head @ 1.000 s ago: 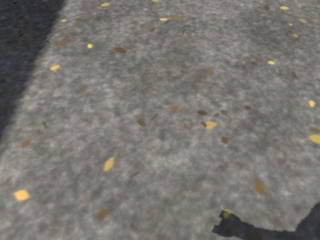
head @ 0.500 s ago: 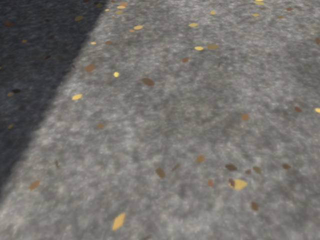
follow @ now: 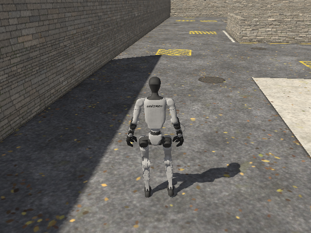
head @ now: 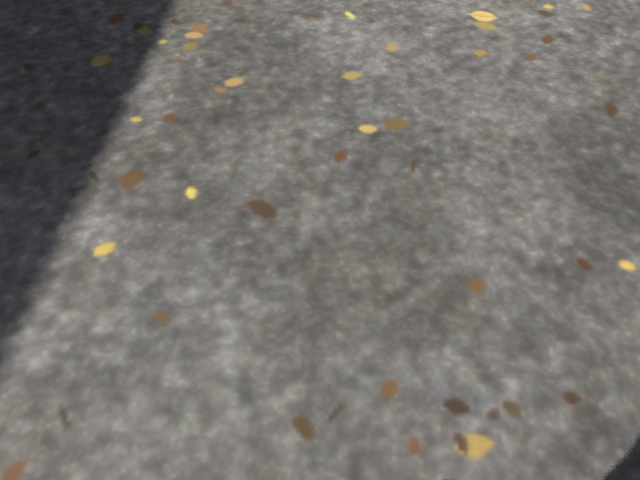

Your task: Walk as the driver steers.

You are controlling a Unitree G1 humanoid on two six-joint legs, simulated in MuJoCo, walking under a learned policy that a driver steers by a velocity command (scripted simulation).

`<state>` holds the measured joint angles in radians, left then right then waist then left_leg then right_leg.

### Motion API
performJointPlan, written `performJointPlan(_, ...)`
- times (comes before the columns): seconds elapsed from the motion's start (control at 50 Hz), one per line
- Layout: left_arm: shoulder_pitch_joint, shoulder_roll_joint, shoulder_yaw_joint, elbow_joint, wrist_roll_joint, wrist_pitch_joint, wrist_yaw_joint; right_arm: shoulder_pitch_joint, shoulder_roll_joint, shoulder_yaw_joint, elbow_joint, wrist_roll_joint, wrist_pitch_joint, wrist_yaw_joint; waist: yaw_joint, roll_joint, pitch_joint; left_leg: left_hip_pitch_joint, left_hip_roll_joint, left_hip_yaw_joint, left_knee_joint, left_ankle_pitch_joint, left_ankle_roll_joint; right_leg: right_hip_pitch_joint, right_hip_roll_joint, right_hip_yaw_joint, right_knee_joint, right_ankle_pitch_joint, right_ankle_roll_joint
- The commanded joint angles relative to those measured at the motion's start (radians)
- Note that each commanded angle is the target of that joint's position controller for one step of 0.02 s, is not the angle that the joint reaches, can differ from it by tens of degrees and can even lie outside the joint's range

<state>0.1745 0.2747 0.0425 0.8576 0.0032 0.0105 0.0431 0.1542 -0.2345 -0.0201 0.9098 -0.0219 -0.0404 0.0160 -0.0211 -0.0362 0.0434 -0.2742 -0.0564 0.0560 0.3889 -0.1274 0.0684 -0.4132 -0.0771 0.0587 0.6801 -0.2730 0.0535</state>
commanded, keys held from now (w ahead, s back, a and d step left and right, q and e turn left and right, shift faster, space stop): no key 1.00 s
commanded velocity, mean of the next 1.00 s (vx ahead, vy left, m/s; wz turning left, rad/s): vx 0.02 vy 0.00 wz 0.00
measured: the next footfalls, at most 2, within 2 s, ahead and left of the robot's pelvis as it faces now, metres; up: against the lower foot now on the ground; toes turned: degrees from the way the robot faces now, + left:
right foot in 0.06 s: +0.09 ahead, -0.16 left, +0.00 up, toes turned +0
right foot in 1.92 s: +0.16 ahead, -0.17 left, +0.00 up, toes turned -3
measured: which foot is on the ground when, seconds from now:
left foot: down 0.00-1.00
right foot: up 0.00-0.04, down 0.06-1.00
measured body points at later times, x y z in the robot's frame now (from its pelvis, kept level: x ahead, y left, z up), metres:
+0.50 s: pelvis +0.06 -0.02 +0.00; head +0.07 -0.02 +0.45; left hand +0.14 +0.24 -0.14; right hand +0.14 -0.29 -0.14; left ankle +0.05 +0.08 -0.74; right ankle +0.05 -0.16 -0.74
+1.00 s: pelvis +0.05 -0.02 +0.00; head +0.06 -0.02 +0.45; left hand +0.10 +0.24 -0.15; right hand +0.10 -0.27 -0.15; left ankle +0.05 +0.09 -0.74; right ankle +0.05 -0.16 -0.74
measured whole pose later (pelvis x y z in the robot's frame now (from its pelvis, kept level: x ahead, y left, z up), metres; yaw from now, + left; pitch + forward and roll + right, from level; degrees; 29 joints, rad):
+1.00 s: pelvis +0.05 -0.02 +0.00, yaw +0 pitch -2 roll +0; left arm 0.18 0.22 0.03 1.13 0.00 0.01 0.05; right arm 0.19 -0.23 -0.01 1.09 0.00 0.01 -0.03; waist 0.00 0.00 0.04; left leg -0.17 -0.01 0.03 0.46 -0.26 0.02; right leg -0.18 -0.03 0.02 0.45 -0.24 0.03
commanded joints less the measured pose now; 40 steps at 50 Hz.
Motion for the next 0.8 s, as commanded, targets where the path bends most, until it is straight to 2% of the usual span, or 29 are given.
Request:
performJointPlan(0.02, 0.081, 0.077, 0.023, -0.008, 0.006, 0.007, 0.002, -0.083, -0.149, -0.027, -0.051, 0.011, 0.001, -0.009, 0.052, 0.122, -0.103, -0.068, 0.239, -0.180, -0.149, -0.098, 0.119, 0.246, 0.013, -0.030, -0.141, 0.112, -0.020)
performJointPlan(0.04, 0.068, 0.078, 0.023, -0.007, 0.015, 0.006, 0.002, -0.072, -0.130, -0.019, -0.041, 0.015, 0.004, -0.009, 0.054, 0.110, -0.077, -0.085, 0.215, -0.181, -0.142, -0.191, 0.087, 0.277, 0.014, -0.028, -0.211, 0.145, -0.032)
performJointPlan(0.06, 0.055, 0.095, 0.025, -0.014, 0.023, 0.002, 0.005, -0.038, -0.106, -0.009, -0.025, 0.011, 0.004, -0.008, 0.047, 0.083, -0.058, -0.098, 0.187, -0.177, -0.125, -0.250, 0.044, 0.304, -0.025, 0.015, -0.271, 0.217, -0.047)
performJointPlan(0.08, 0.042, 0.144, 0.032, -0.020, 0.018, 0.000, 0.009, 0.006, -0.104, -0.009, -0.017, 0.000, 0.001, -0.005, 0.008, 0.014, -0.050, -0.111, 0.133, -0.146, -0.088, -0.276, 0.006, 0.322, -0.070, 0.051, -0.266, 0.297, -0.066)
performJointPlan(0.1, 0.021, 0.174, 0.044, 0.002, 0.004, 0.000, 0.006, 0.036, -0.104, -0.012, -0.012, 0.004, 0.004, -0.008, -0.026, -0.083, -0.041, -0.067, 0.079, -0.087, -0.077, -0.233, -0.018, 0.245, -0.042, 0.037, -0.254, 0.153, -0.085)
performJointPlan(0.12, 0.017, 0.120, 0.036, 0.007, 0.004, -0.005, -0.001, 0.002, -0.120, -0.013, -0.008, 0.003, 0.010, -0.014, 0.005, -0.059, -0.034, -0.002, 0.073, -0.066, -0.043, -0.189, -0.031, 0.187, -0.019, 0.027, -0.277, 0.079, -0.076)
performJointPlan(0.14, 0.012, 0.088, 0.027, 0.017, 0.011, -0.012, -0.005, -0.013, -0.116, -0.013, -0.009, 0.007, 0.017, -0.019, 0.005, -0.053, -0.037, 0.023, 0.075, -0.061, -0.026, -0.147, -0.030, 0.173, -0.015, 0.024, -0.289, 0.094, -0.061)
performJointPlan(0.16, 0.001, 0.083, 0.024, 0.023, 0.013, -0.019, -0.008, -0.012, -0.108, -0.011, -0.002, 0.008, 0.025, -0.024, 0.003, -0.056, -0.039, 0.037, 0.079, -0.063, -0.016, -0.103, -0.026, 0.179, -0.008, 0.018, -0.286, 0.148, -0.050)
performJointPlan(0.22, 0.011, 0.089, 0.024, 0.053, 0.003, -0.034, -0.010, -0.005, -0.118, -0.013, 0.013, 0.008, 0.033, -0.028, 0.008, -0.032, -0.070, 0.071, 0.085, -0.063, 0.007, 0.017, -0.021, 0.220, -0.001, 0.006, -0.257, 0.263, -0.049)
performJointPlan(0.38, -0.002, 0.091, 0.021, 0.115, -0.001, -0.027, -0.004, -0.013, -0.121, -0.017, 0.057, 0.018, 0.045, -0.033, 0.014, 0.027, -0.083, 0.116, 0.092, -0.060, 0.028, 0.139, -0.029, 0.254, 0.013, -0.009, -0.243, 0.337, -0.059)
performJointPlan(0.6, -0.019, 0.077, 0.017, 0.180, 0.000, -0.011, 0.000, -0.001, -0.128, -0.017, 0.108, 0.018, 0.047, -0.043, 0.016, 0.036, -0.053, 0.112, 0.097, -0.063, 0.013, 0.101, -0.035, 0.257, 0.031, -0.026, -0.266, 0.271, -0.055)
performJointPlan(0.8, -0.012, 0.067, 0.012, 0.223, 0.001, -0.006, 0.005, 0.024, -0.116, -0.012, 0.138, 0.017, 0.043, -0.047, 0.019, 0.034, -0.025, 0.091, 0.098, -0.067, -0.012, 0.019, -0.035, 0.241, 0.039, -0.035, -0.286, 0.190, -0.047)
Velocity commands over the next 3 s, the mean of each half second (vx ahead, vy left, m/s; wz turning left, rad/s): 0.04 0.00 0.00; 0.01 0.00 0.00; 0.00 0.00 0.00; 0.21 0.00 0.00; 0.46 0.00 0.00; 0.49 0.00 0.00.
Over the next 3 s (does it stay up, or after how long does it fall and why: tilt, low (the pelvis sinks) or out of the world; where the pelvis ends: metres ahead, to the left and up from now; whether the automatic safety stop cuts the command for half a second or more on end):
stays up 0.72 -0.11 -0.02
